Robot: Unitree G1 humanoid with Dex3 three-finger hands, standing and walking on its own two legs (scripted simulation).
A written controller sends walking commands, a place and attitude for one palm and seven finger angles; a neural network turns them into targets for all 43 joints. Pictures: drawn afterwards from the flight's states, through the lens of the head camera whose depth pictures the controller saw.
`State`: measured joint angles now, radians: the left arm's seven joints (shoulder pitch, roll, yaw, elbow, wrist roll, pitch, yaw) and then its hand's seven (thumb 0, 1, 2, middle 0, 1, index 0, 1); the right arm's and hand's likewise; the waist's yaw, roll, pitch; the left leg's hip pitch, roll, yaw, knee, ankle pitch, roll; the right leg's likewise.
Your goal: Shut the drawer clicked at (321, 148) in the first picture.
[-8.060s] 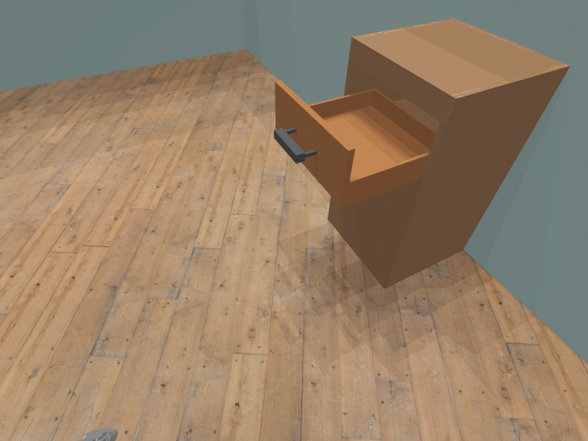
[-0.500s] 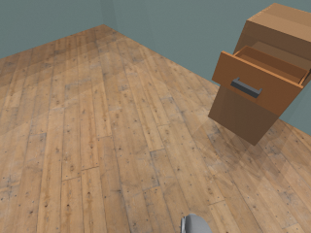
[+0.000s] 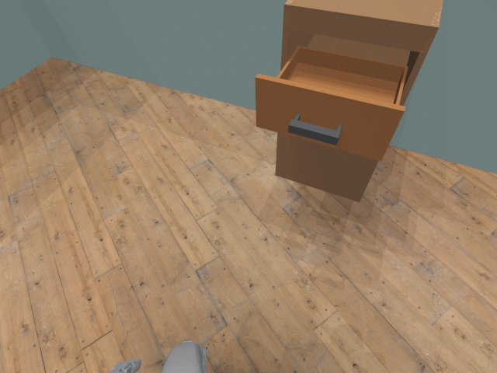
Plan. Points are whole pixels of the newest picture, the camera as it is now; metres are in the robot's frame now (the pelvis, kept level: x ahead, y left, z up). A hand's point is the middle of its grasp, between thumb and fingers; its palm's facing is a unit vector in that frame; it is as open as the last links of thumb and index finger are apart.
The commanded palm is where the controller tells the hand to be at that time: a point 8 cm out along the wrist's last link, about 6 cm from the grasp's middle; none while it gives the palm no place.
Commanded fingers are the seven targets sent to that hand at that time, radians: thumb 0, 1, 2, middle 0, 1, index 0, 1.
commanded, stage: turn to face it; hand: left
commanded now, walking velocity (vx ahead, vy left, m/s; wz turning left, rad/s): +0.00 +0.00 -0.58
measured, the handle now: (316, 126) +0.73 -0.17 -0.10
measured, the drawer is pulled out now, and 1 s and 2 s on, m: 0.28 0.28 0.28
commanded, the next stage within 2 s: take the last steps up to it in 0.50 s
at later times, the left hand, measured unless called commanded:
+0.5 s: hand out of the picture +0.12 +0.26 -0.17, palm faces -0.18 -0.96 -0.21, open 7.3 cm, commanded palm none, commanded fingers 0.00 0.90 0.90 -0.20 -0.30 -0.20 -0.30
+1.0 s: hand (174, 370) +0.15 +0.15 -0.16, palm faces -0.33 -0.92 -0.22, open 7.3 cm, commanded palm none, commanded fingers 0.00 0.90 0.90 -0.20 -0.30 -0.20 -0.30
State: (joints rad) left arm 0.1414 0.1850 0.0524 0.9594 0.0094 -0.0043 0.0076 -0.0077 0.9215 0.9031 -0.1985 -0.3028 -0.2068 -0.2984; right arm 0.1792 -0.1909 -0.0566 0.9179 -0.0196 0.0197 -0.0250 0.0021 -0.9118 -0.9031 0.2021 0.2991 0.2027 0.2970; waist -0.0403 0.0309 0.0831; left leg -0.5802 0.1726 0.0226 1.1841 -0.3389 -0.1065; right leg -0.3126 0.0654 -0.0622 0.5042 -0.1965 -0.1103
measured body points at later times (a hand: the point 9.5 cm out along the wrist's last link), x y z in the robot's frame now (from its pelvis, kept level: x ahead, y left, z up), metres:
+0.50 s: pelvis +0.04 +0.06 +0.01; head +0.07 +0.08 +0.45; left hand +0.13 +0.31 -0.15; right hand +0.06 -0.19 -0.12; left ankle +0.05 +0.16 -0.73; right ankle -0.03 -0.07 -0.65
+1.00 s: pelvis +0.07 -0.02 +0.01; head +0.08 -0.04 +0.45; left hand +0.17 +0.20 -0.14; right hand +0.01 -0.25 -0.15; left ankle +0.16 +0.10 -0.68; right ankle -0.04 -0.06 -0.73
